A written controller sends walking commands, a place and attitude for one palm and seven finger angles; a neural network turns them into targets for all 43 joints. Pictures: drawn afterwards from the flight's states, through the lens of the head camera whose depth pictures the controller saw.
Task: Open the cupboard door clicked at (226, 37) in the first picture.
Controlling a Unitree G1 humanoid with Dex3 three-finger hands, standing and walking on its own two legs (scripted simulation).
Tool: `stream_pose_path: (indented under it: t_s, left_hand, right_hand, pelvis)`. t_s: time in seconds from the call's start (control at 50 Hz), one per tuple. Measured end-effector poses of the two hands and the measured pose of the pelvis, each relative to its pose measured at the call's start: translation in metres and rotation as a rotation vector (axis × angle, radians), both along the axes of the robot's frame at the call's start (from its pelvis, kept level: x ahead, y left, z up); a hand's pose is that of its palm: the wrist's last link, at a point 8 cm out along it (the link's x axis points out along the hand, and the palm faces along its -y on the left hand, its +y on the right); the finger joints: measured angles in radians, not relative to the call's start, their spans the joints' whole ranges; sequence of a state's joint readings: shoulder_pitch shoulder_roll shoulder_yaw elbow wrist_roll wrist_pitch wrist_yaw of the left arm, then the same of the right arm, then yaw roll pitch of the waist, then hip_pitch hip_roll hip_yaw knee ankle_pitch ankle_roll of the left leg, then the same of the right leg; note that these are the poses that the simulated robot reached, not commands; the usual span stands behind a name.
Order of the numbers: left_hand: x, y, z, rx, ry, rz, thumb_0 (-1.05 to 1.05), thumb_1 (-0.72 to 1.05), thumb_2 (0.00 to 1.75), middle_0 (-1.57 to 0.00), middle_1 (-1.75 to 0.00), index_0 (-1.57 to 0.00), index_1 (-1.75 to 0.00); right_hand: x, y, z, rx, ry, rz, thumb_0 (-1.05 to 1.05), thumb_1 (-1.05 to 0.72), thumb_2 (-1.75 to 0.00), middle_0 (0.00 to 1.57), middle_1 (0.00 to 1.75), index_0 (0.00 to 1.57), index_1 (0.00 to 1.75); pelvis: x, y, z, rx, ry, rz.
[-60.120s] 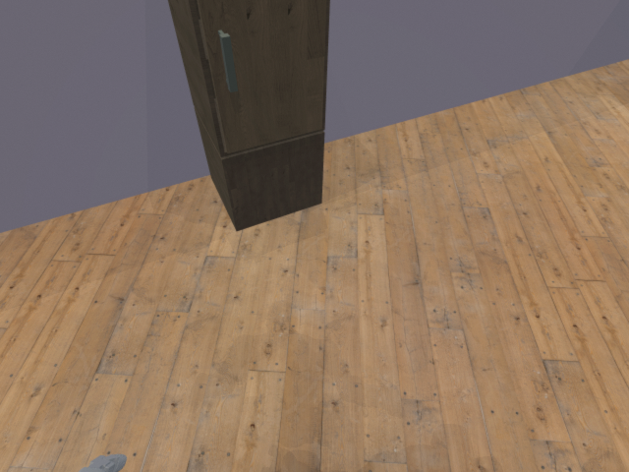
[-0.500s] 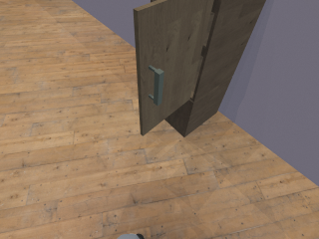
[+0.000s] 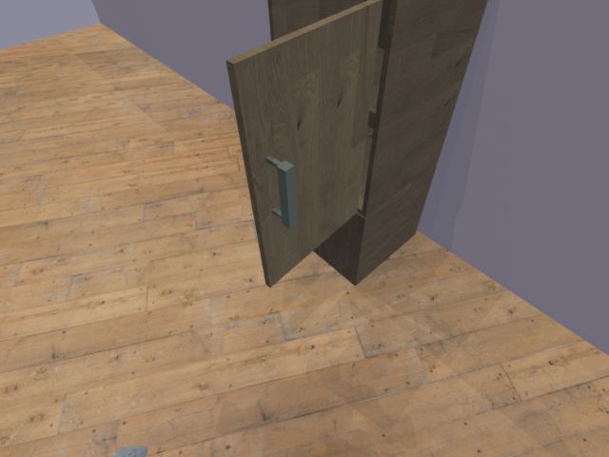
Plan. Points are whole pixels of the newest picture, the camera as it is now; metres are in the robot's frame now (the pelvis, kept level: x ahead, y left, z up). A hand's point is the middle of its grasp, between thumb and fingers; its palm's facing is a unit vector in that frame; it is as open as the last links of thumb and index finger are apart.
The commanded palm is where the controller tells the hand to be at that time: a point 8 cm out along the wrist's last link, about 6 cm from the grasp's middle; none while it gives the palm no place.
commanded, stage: let the arm hang, fingers relaxed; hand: left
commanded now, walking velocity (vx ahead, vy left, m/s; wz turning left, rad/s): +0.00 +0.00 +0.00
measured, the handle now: (280, 192) +0.59 +0.09 -0.02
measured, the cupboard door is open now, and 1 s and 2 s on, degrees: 95 95 95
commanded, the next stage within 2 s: look to check the result in 0.12 s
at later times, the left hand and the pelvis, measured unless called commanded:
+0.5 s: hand out of the picture +0.07 +0.23 -0.17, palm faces -0.03 -0.95 -0.30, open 7.4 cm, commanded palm none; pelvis +0.02 +0.00 +0.00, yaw -2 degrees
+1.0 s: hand out of the picture +0.08 +0.24 -0.16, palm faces -0.02 -0.95 -0.31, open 7.4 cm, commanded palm none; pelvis +0.03 +0.01 +0.00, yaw -1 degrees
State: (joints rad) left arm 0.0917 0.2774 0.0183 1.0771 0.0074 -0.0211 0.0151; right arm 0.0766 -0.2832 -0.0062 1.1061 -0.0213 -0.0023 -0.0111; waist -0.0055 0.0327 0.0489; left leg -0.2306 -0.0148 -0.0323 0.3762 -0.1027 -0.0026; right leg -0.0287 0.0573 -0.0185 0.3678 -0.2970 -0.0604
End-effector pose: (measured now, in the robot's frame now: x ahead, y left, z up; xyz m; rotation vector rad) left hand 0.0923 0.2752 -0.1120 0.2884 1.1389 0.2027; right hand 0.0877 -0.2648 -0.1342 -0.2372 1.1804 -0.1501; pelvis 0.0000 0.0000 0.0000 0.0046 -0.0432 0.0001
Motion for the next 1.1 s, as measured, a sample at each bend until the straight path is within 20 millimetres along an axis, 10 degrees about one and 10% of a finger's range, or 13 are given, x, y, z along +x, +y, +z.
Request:
stream_pose_path:
  t_s: [0.16, 0.4, 1.1]
  left_hand:
    - [0.016, -0.005, -0.003, -0.006, 0.014, -0.022, 0.0, 0.9, 0.9, -0.2, -0.3, -0.2, -0.3]
    - [-0.018, -0.004, -0.018, -0.024, 0.169, 0.004, 0.01, 0.9, 0.9, -0.2, -0.3, -0.2, -0.3]
    - [-0.015, 0.007, -0.015, -0.017, 0.16, 0.015, 0.01, 0.9, 0.9, -0.2, -0.3, -0.2, -0.3]
  right_hand:
    - [-0.016, -0.02, 0.003, -0.047, 0.061, -0.039, 0.01, -0.9, -0.9, 0.2, 0.3, 0.2, 0.3]
    - [-0.044, -0.017, 0.002, -0.056, 0.174, -0.068, 0.01, -0.9, -0.9, 0.2, 0.3, 0.2, 0.3]
    - [-0.006, -0.002, 0.003, -0.04, 0.1, -0.042, 0.01, -0.9, -0.9, 0.2, 0.3, 0.2, 0.3]
  pelvis:
    - [0.01, -0.003, 0.001, 0.002, 0.006, -0.015]
    - [0.019, 0.0, 0.002, 0.003, 0.012, -0.028]
    - [0.029, 0.009, 0.003, 0.01, 0.02, -0.026]
